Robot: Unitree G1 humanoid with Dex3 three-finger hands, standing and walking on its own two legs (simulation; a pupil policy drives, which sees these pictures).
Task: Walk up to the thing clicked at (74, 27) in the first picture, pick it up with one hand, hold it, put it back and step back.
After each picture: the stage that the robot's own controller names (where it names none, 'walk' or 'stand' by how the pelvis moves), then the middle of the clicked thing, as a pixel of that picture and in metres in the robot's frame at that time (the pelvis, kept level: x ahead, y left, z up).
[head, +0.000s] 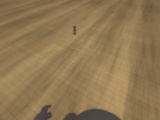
stand; (74, 30) +2.13 +0.51 -0.66
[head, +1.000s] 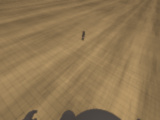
walk; (83, 35) +2.03 +0.20 -0.64
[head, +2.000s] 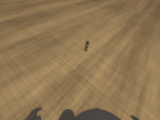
walk; (86, 46) +1.40 +0.06 -0.64
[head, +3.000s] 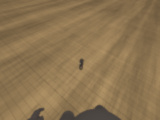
walk; (81, 64) +0.91 +0.11 -0.65
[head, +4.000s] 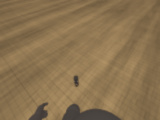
walk; (76, 81) +0.57 +0.21 -0.63
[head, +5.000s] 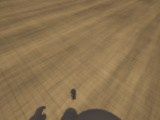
stand; (73, 94) +0.38 +0.16 -0.63
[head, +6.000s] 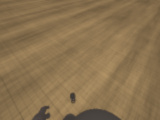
stand; (73, 98) +0.35 +0.17 -0.66
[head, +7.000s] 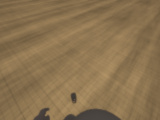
stand; (73, 98) +0.36 +0.17 -0.66
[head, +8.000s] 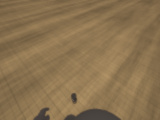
stand; (74, 98) +0.36 +0.17 -0.66
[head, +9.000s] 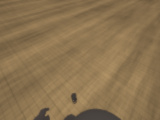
stand; (74, 98) +0.35 +0.17 -0.66
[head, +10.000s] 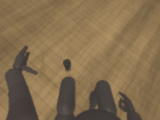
go down; (67, 66) +0.43 +0.18 -0.36
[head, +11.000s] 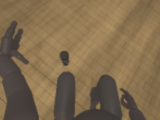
go down; (65, 59) +0.44 +0.19 -0.27
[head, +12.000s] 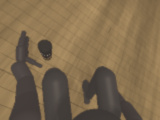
close in; (46, 52) +0.43 +0.23 -0.17
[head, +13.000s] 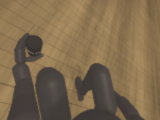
close; (34, 50) +0.43 +0.25 -0.16
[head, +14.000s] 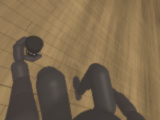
lift; (33, 50) +0.42 +0.25 -0.17
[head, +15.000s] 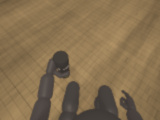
lift; (63, 67) +0.34 +0.18 +0.02
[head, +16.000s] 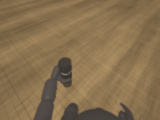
hold; (66, 74) +0.31 +0.17 +0.03
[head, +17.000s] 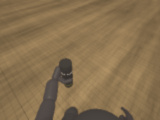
hold; (67, 75) +0.31 +0.16 +0.04
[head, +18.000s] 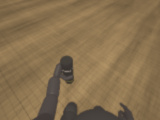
crouch; (68, 71) +0.33 +0.15 +0.02
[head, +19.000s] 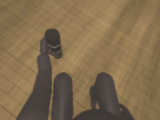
lower; (55, 46) +0.48 +0.20 -0.04
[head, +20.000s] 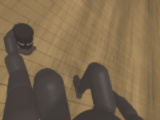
lower; (25, 43) +0.46 +0.27 -0.16
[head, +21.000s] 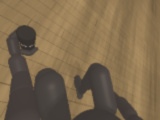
lower; (27, 44) +0.45 +0.27 -0.17
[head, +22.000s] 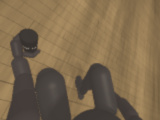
lower; (30, 46) +0.44 +0.27 -0.17
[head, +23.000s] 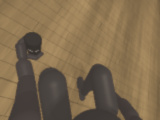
lower; (34, 49) +0.43 +0.26 -0.16
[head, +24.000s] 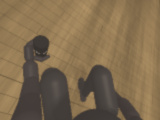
draw back; (41, 51) +0.43 +0.24 -0.15
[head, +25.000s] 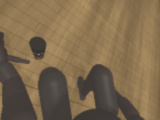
rise; (38, 50) +0.42 +0.24 -0.17
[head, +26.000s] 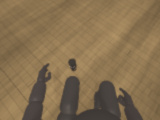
walk; (73, 65) +0.44 +0.18 -0.35
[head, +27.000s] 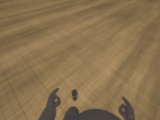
stand; (74, 95) +0.38 +0.15 -0.59
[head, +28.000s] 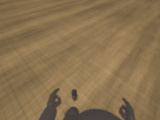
stand; (74, 95) +0.38 +0.16 -0.60
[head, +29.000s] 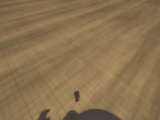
stand; (77, 96) +0.38 +0.14 -0.64
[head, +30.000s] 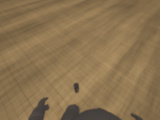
walk; (76, 88) +0.41 +0.15 -0.64
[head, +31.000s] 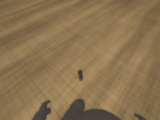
walk; (80, 75) +0.60 +0.17 -0.64
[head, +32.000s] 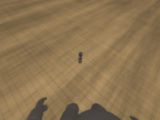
walk; (80, 58) +0.95 +0.16 -0.63
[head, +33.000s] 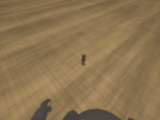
stand; (83, 60) +1.02 +0.13 -0.65
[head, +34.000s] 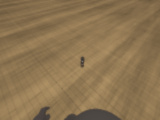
stand; (82, 62) +1.03 +0.15 -0.66
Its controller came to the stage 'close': yes
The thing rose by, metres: 0.68
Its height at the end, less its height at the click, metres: +0.00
